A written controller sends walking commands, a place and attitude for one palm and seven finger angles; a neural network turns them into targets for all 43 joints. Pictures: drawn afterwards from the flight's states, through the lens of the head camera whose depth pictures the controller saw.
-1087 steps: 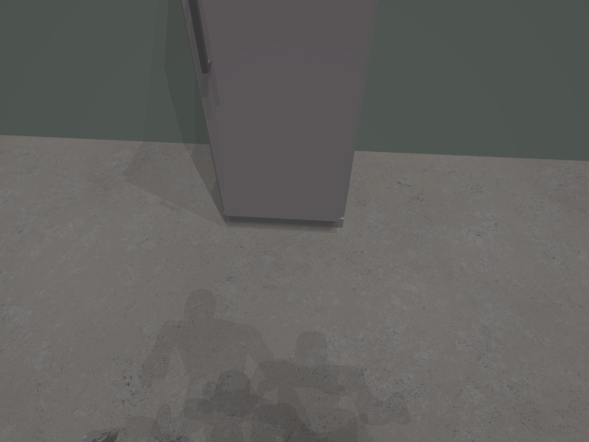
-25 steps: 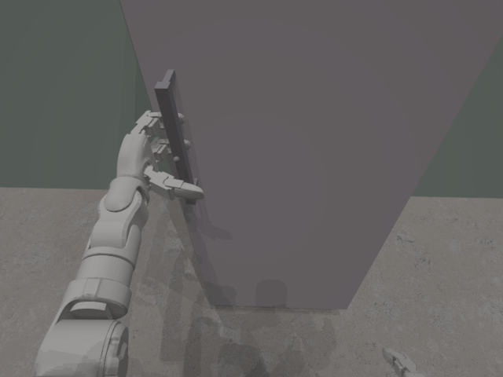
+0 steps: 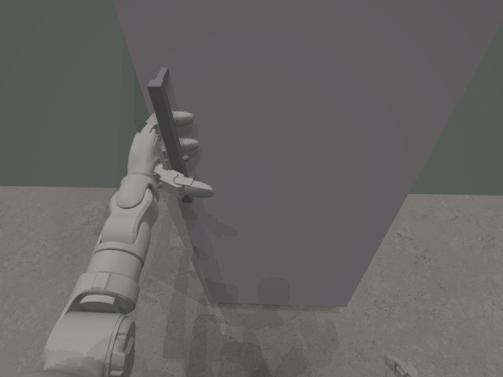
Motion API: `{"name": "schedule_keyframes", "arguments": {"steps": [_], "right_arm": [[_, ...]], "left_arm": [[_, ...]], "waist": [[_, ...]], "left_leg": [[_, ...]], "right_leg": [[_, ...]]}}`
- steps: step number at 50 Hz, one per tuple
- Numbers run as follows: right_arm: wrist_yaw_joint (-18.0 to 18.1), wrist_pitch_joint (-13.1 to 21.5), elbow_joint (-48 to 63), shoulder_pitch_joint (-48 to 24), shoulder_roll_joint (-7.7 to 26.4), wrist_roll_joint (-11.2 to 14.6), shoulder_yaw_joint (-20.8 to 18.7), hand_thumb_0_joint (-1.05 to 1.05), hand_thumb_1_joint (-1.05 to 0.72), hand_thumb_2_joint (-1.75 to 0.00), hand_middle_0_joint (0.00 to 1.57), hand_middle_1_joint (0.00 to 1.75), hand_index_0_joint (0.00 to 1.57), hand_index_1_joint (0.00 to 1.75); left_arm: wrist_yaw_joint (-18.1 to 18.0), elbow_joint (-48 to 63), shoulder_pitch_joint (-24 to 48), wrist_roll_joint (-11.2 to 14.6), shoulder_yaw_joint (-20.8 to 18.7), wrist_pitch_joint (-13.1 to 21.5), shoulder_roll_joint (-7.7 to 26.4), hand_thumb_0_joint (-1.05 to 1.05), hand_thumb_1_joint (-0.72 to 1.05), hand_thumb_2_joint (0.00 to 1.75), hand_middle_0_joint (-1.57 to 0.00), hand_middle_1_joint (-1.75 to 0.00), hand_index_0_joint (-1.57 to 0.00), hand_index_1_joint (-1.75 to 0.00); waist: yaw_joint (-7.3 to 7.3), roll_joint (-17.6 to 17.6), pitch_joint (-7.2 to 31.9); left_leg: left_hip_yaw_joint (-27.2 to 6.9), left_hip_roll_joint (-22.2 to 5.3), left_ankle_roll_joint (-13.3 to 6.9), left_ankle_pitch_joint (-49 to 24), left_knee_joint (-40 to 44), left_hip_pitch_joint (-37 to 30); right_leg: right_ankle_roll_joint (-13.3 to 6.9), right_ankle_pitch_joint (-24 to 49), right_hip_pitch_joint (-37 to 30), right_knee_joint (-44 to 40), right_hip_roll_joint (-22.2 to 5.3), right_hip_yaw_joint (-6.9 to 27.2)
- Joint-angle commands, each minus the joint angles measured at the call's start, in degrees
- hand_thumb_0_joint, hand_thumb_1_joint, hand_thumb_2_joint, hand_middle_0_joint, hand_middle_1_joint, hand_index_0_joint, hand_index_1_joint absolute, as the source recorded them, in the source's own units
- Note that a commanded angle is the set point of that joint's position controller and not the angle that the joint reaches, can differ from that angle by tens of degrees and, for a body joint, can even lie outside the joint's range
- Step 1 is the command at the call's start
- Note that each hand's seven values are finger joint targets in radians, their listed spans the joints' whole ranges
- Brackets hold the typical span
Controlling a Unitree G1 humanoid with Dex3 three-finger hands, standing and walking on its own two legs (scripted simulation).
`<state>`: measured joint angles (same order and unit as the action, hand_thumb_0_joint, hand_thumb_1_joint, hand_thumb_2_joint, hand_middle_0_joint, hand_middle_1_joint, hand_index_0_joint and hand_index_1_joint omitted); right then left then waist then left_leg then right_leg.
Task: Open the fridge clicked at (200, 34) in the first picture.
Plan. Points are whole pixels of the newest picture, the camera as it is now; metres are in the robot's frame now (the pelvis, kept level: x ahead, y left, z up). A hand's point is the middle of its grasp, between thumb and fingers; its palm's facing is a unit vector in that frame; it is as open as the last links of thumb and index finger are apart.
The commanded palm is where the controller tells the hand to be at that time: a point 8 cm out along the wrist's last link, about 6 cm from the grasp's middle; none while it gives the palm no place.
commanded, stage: slide the fingers in behind the handle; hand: left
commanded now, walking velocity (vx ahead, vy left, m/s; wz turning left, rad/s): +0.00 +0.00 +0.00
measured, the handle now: (177, 143) +0.47 +0.14 +0.13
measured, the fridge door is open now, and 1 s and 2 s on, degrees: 0 0 4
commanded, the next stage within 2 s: grip the handle and tug to test in 0.38 s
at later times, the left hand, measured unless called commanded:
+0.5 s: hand (182, 159) +0.42 +0.12 +0.14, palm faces -0.03 -1.00 +0.00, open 14.0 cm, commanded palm +0.39 +0.18 +0.15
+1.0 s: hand (177, 160) +0.42 +0.13 +0.14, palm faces -0.02 -1.00 +0.00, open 8.1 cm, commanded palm +0.39 +0.18 +0.15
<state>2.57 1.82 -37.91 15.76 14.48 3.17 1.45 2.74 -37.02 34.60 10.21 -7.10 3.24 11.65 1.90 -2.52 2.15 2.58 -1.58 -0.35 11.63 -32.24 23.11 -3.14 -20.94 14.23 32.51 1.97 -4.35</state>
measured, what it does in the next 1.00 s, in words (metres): stands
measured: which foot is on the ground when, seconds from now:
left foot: down 0.00-1.00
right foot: down 0.00-1.00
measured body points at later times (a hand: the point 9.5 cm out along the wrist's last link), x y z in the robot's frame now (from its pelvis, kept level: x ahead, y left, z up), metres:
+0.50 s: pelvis +0.01 +0.00 +0.00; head +0.02 -0.01 +0.45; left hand +0.41 +0.18 +0.15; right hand +0.13 -0.25 -0.11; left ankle +0.05 +0.12 -0.73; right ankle -0.04 -0.08 -0.73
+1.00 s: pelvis +0.00 +0.01 +0.00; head +0.01 +0.00 +0.45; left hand +0.41 +0.19 +0.14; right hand +0.12 -0.24 -0.11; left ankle +0.05 +0.12 -0.73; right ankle -0.04 -0.08 -0.73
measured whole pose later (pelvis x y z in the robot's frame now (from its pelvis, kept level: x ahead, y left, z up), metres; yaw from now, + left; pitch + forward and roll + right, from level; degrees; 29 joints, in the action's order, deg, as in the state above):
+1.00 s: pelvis +0.00 +0.01 +0.00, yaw +0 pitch +3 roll +0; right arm 3.0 0.7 -37.2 15.1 14.4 3.2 1.6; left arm 3.5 -35.4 33.4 10.5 -7.6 1.7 12.3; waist 2.1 -2.0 2.1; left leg 2.8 -1.2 -1.0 12.2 -32.6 23.0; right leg -2.4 -20.8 13.7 31.8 1.7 -4.0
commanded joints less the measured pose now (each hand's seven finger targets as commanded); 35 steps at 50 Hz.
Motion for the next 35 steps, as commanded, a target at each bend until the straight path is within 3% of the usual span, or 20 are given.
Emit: {"name": "schedule_keyframes", "arguments": {"steps": [1,3,6,7,8,11,13,17,19,24,27,29,31,33,34,35], "right_arm": [[0.1,2.39,7.25,-2.25,7.06,0.19,-2.67,0.0,-0.9,-0.9,0.2,0.3,0.2,0.3],[0.05,2.33,7.51,-1.75,7.45,0.09,-2.71,0.0,-0.9,-0.9,0.2,0.3,0.2,0.3],[0.15,1.99,7.51,-2.27,7.26,0.31,-2.53,0.0,-0.9,-0.9,0.2,0.3,0.2,0.3],[0.14,1.99,7.63,-2.12,7.15,0.27,-2.59,0.0,-0.9,-0.9,0.2,0.3,0.2,0.3],[0.21,1.9,7.81,-1.84,7.35,0.24,-2.86,0.0,-0.9,-0.9,0.2,0.3,0.2,0.3],[0.07,2.12,7.82,-2.22,7.09,0.37,-2.7,0.0,-0.9,-0.9,0.2,0.3,0.2,0.3],[0.24,1.88,7.64,-1.58,7.55,0.18,-2.91,0.0,-0.9,-0.9,0.2,0.3,0.2,0.3],[-0.09,2.04,8.06,-2.33,7.11,0.28,-3.02,0.0,-0.9,-0.9,0.2,0.3,0.2,0.3],[-0.18,1.9,8.09,-2.34,7.38,0.33,-3.01,0.0,-0.9,-0.9,0.2,0.3,0.2,0.3],[0.0,1.36,8.56,-3.11,7.34,0.25,-2.97,0.0,-0.9,-0.9,0.2,0.3,0.2,0.3],[0.15,1.12,8.57,-3.51,7.04,0.32,-2.74,0.0,-0.9,-0.9,0.2,0.3,0.2,0.3],[0.33,1.1,8.63,-3.71,6.98,0.41,-2.67,0.0,-0.9,-0.9,0.2,0.3,0.2,0.3],[0.37,1.19,8.28,-3.47,6.98,0.27,-2.7,0.0,-0.9,-0.9,0.2,0.3,0.2,0.3],[0.55,1.02,8.3,-3.08,7.34,0.14,-2.69,0.0,-0.9,-0.9,0.2,0.3,0.2,0.3],[0.59,1.04,8.39,-3.5,7.27,0.25,-2.65,0.0,-0.9,-0.9,0.2,0.3,0.2,0.3],[0.53,1.04,8.44,-3.77,7.0,0.32,-2.54,0.0,-0.9,-0.9,0.2,0.3,0.2,0.3]], "left_arm": [[0.82,13.31,26.48,0.49,-2.12,4.44,8.41,0.0,-0.5,0.3,-0.3,-1.2,-0.3,-1.2],[0.76,12.73,23.6,0.81,-3.77,4.41,9.96,0.0,-0.5,0.3,-0.3,-1.2,-0.3,-1.2],[1.17,12.72,24.86,0.66,-4.04,3.97,10.62,0.0,-0.5,0.3,-0.3,-1.2,-0.3,-1.2],[1.32,13.45,25.71,0.56,-3.06,3.99,9.6,0.0,-0.5,0.3,-0.3,-1.2,-0.3,-1.2],[1.15,13.54,24.64,0.68,-4.27,4.23,10.82,0.0,-0.5,0.3,-0.3,-1.2,-0.3,-1.2],[1.42,15.06,25.18,0.8,-2.59,4.22,8.84,0.0,-0.5,0.3,-0.3,-1.2,-0.3,-1.2],[1.28,14.48,23.66,0.92,-4.12,4.29,10.57,0.0,-0.5,0.3,-0.3,-1.2,-0.3,-1.2],[1.39,18.08,22.69,0.64,-2.53,4.05,8.51,0.0,-0.5,0.3,-0.3,-1.2,-0.3,-1.2],[1.05,17.65,21.25,0.79,-2.74,3.53,8.59,0.0,-0.5,0.3,-0.3,-1.2,-0.3,-1.2],[0.74,18.74,20.44,0.79,-3.97,2.16,9.72,0.0,-0.5,0.3,-0.3,-1.2,-0.3,-1.2],[1.08,19.25,20.58,0.61,-3.26,1.95,9.19,0.0,-0.36,0.36,-0.32,-1.22,-0.32,-1.22],[1.08,19.03,21.85,0.82,-1.7,1.98,7.59,0.0,-0.27,0.4,-0.32,-1.23,-0.32,-1.23],[1.12,19.18,22.37,0.97,-2.57,2.07,8.42,0.0,-0.17,0.44,-0.33,-1.25,-0.33,-1.25],[1.27,17.35,20.82,1.21,-3.35,1.98,9.25,0.0,-0.08,0.48,-0.35,-1.26,-0.35,-1.26],[1.32,17.93,21.72,1.15,-3.95,2.09,10.11,0.0,-0.03,0.5,-0.35,-1.27,-0.35,-1.27],[1.58,17.97,21.39,1.04,-2.48,1.99,8.49,0.0,0.01,0.52,-0.35,-1.27,-0.35,-1.27]], "waist": [[0.31,4.0,17.16],[-0.36,6.0,17.43],[0.01,5.15,15.85],[0.36,5.04,16.39],[0.03,5.81,17.05],[0.07,2.44,17.38],[-0.02,5.64,17.48],[-0.47,2.3,18.92],[-0.27,4.68,17.62],[-0.55,4.97,16.76],[-0.6,3.27,16.5],[0.35,4.31,15.44],[0.12,2.99,16.71],[0.05,5.22,16.16],[-0.08,4.8,16.71],[-0.09,3.22,16.54]], "left_leg": [[-2.16,2.21,-2.97,-8.57,0.42,-16.77],[-2.12,2.25,-3.08,-9.15,0.49,-15.72],[-1.71,2.32,-3.09,-8.22,0.52,-14.81],[-1.73,2.31,-3.13,-8.7,0.45,-15.34],[-1.62,2.24,-3.22,-9.24,0.23,-15.42],[-1.86,2.24,-2.97,-10.15,0.1,-17.07],[-1.85,2.19,-3.17,-10.89,0.03,-16.46],[-1.91,2.12,-2.83,-13.13,0.02,-18.37],[-2.03,1.97,-2.98,-13.11,0.16,-17.79],[-1.64,2.08,-3.12,-12.11,0.49,-17.02],[-1.76,1.95,-2.82,-11.9,0.65,-17.65],[-1.85,1.9,-3.04,-11.5,0.51,-17.79],[-2.02,1.94,-2.84,-11.52,0.49,-18.64],[-2.15,1.9,-2.98,-11.44,0.54,-17.61],[-2.14,1.87,-2.96,-11.34,0.67,-17.67],[-2.06,1.89,-2.8,-11.33,0.73,-17.97]], "right_leg": [[3.15,23.28,4.04,-6.0,-0.34,4.08],[3.29,24.08,2.39,-5.82,-0.38,3.79],[3.55,24.61,3.07,-5.99,-0.55,4.43],[3.55,25.08,3.12,-5.93,-0.52,4.37],[3.65,25.22,2.29,-5.82,-0.55,4.17],[3.05,25.42,3.49,-5.55,-0.26,3.98],[3.36,26.24,2.25,-5.59,-0.27,3.87],[2.84,28.15,2.39,-4.78,-0.12,3.56],[3.0,27.91,2.53,-5.08,-0.02,3.28],[3.31,27.69,2.1,-5.62,-0.31,3.71],[2.85,26.53,2.44,-5.67,-0.18,3.56],[3.08,25.88,3.4,-6.05,-0.11,3.47],[2.86,25.43,3.5,-6.03,-0.09,3.54],[2.99,25.12,2.72,-6.12,-0.17,3.28],[3.0,25.34,2.79,-6.02,-0.2,3.61],[2.82,25.0,3.04,-5.96,-0.2,3.48]]}}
